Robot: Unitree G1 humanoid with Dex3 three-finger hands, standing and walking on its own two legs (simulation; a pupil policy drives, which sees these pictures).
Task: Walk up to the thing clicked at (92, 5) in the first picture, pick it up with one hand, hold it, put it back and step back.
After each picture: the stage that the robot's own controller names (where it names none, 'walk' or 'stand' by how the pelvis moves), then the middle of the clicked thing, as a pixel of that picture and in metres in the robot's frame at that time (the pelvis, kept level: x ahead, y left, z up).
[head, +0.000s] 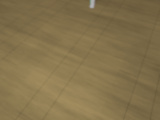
stand; out of the picture +2.26 -0.15 -0.66
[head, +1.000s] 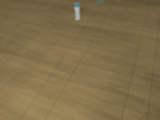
walk; (77, 11) +2.13 +0.20 -0.64
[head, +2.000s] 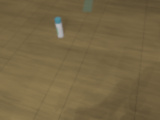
walk; (59, 27) +1.50 +0.35 -0.65
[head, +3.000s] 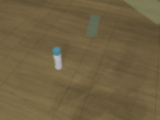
walk; (57, 58) +1.02 +0.27 -0.64
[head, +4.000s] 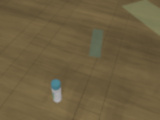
walk; (56, 91) +0.65 +0.19 -0.63
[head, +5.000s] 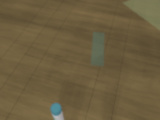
stand; (57, 114) +0.43 +0.17 -0.63
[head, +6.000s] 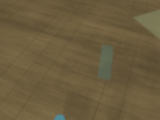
stand; out of the picture +0.40 +0.15 -0.65
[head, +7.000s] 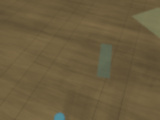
stand; out of the picture +0.41 +0.16 -0.66
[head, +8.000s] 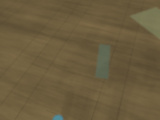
stand; out of the picture +0.40 +0.17 -0.66
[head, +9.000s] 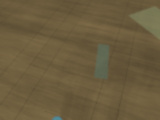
stand; out of the picture +0.39 +0.18 -0.66
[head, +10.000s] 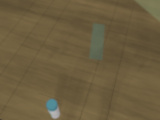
go down; (53, 109) +0.41 +0.18 -0.63
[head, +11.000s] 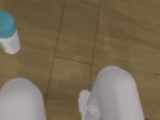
approach; (7, 36) +0.49 +0.20 -0.22
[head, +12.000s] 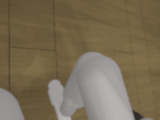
close in; out of the picture +0.48 +0.24 -0.17
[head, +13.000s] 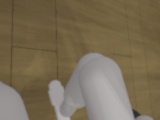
close; out of the picture +0.48 +0.23 -0.17
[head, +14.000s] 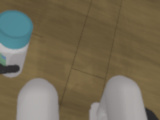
lift; (12, 51) +0.38 +0.22 -0.03
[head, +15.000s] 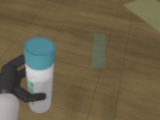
hold; (40, 80) +0.31 +0.13 +0.09
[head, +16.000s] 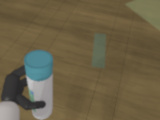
hold; (40, 89) +0.30 +0.14 +0.05
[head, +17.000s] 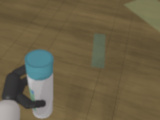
crouch; (41, 88) +0.30 +0.14 +0.04
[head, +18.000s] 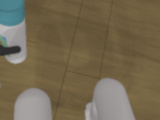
crouch; (12, 33) +0.47 +0.16 -0.03
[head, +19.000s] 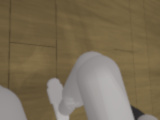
lower; out of the picture +0.46 +0.23 -0.18
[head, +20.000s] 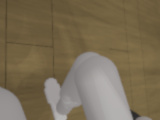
lower; out of the picture +0.48 +0.23 -0.18
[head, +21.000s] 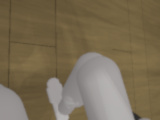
lower; out of the picture +0.47 +0.23 -0.18
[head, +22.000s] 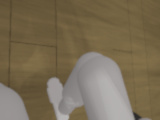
lower; out of the picture +0.47 +0.23 -0.18
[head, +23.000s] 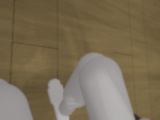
loosen; out of the picture +0.46 +0.20 -0.18
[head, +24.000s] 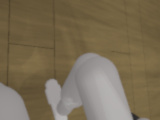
withdraw; out of the picture +0.60 +0.16 -0.28
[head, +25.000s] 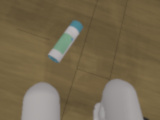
walk; (66, 41) +0.59 +0.05 -0.37
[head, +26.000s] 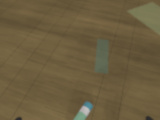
stand; (80, 117) +0.48 +0.00 -0.68
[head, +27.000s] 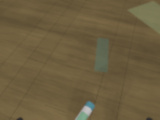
stand; (82, 117) +0.48 -0.01 -0.69
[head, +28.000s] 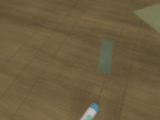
stand; (86, 118) +0.46 -0.04 -0.71
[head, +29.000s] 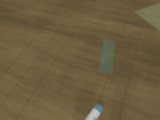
walk; (90, 119) +0.46 -0.05 -0.74
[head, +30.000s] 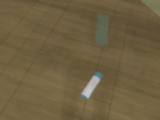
walk; (91, 85) +0.65 -0.12 -0.72
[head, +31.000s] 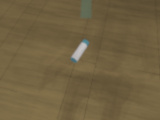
walk; (80, 50) +1.00 +0.04 -0.71
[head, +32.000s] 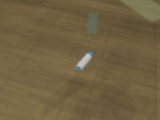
stand; (84, 60) +1.11 -0.04 -0.73
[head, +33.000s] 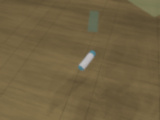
stand; (87, 60) +1.09 -0.05 -0.75
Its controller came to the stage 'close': yes
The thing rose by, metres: 0.70
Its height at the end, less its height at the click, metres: -0.09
